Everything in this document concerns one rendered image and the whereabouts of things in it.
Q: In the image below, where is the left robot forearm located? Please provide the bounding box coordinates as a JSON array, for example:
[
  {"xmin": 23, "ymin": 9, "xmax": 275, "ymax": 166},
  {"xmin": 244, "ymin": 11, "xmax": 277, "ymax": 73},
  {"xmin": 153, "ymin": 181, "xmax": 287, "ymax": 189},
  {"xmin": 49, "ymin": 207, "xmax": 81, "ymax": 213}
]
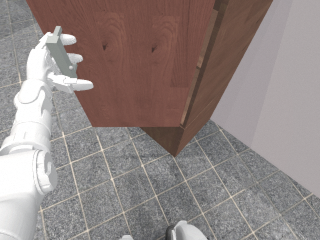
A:
[{"xmin": 0, "ymin": 79, "xmax": 53, "ymax": 156}]

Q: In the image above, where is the robot right thigh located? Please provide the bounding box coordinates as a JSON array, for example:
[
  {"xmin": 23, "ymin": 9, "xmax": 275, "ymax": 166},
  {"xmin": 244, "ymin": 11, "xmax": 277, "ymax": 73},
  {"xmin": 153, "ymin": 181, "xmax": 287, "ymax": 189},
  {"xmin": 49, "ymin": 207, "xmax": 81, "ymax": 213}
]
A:
[{"xmin": 171, "ymin": 224, "xmax": 208, "ymax": 240}]

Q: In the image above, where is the left robot upper arm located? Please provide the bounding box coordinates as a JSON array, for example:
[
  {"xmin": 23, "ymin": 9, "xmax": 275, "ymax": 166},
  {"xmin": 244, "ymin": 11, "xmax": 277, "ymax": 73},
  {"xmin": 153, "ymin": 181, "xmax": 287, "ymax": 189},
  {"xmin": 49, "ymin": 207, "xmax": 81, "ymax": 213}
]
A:
[{"xmin": 0, "ymin": 149, "xmax": 58, "ymax": 240}]

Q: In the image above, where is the cupboard door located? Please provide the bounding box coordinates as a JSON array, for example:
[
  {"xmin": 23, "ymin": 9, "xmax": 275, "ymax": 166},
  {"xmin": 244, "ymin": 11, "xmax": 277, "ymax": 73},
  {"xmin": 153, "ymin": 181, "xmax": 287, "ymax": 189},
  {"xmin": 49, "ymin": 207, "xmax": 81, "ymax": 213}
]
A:
[{"xmin": 26, "ymin": 0, "xmax": 215, "ymax": 127}]

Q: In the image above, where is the robot left hand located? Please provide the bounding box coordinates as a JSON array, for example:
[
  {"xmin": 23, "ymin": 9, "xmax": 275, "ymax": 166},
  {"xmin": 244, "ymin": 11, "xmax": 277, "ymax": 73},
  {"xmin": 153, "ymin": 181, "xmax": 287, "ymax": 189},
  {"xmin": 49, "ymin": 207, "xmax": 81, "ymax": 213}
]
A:
[{"xmin": 26, "ymin": 32, "xmax": 94, "ymax": 94}]

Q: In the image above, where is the robot right shin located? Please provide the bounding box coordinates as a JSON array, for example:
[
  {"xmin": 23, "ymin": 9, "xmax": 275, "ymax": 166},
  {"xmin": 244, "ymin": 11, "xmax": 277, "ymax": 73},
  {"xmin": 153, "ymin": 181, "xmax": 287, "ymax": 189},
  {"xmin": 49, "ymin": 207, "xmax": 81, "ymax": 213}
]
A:
[{"xmin": 174, "ymin": 220, "xmax": 187, "ymax": 228}]

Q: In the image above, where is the handle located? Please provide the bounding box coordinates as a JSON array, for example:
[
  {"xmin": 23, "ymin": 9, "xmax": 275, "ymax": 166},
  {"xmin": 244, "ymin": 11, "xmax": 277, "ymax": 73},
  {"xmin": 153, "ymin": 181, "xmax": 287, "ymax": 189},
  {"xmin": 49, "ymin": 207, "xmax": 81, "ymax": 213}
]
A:
[{"xmin": 45, "ymin": 26, "xmax": 78, "ymax": 79}]

